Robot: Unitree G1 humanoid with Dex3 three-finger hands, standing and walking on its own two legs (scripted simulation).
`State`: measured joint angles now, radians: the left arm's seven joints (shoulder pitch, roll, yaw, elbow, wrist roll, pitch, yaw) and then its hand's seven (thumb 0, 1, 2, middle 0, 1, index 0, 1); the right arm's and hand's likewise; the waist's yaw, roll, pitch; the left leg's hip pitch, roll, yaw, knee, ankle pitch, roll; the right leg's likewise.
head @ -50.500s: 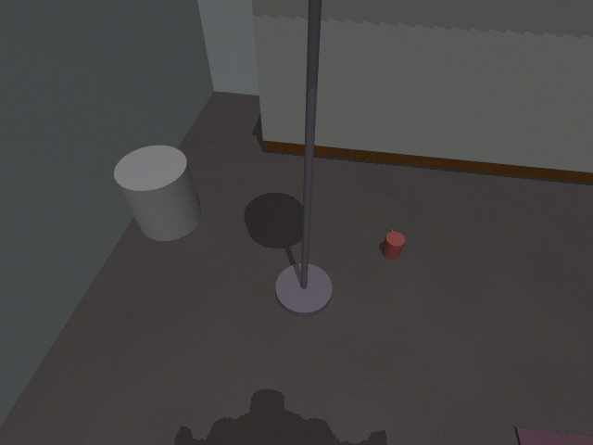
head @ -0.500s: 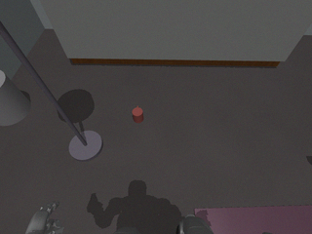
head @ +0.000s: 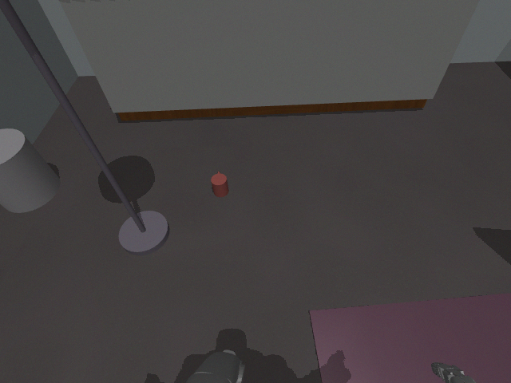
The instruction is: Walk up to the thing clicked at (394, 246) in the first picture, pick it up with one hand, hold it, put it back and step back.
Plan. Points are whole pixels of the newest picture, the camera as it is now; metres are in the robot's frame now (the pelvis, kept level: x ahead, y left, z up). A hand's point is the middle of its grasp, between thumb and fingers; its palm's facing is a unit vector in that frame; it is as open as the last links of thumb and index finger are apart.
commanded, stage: step back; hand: left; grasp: from above
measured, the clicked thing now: (219, 183) +1.09 +0.28 -0.71
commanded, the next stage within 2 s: stand in 1.02 s
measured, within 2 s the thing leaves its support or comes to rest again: neither
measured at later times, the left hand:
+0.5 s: hand out of the picture +0.02 +0.27 -0.14, palm faces +0.08 -0.91 -0.41, open 7.4 cm
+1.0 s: hand out of the picture +0.07 +0.29 -0.15, palm faces +0.08 -0.93 -0.37, open 7.4 cm
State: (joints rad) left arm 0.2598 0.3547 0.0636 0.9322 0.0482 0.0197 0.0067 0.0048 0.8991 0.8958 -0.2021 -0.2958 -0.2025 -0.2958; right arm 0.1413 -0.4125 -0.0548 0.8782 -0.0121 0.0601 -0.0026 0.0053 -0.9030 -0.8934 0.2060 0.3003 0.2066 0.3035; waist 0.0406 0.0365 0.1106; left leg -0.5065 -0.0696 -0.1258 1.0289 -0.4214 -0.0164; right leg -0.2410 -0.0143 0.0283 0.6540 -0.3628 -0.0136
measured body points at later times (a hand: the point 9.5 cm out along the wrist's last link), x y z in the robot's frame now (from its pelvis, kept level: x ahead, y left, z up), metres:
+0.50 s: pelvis -0.02 -0.01 +0.00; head -0.02 -0.02 +0.45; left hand +0.01 +0.32 -0.11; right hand +0.05 -0.32 -0.13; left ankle -0.02 +0.13 -0.70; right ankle +0.00 -0.11 -0.73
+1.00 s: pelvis +0.02 +0.01 +0.00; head +0.04 +0.02 +0.45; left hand +0.07 +0.33 -0.12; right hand +0.18 -0.26 -0.12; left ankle +0.06 +0.15 -0.73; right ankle +0.01 -0.12 -0.73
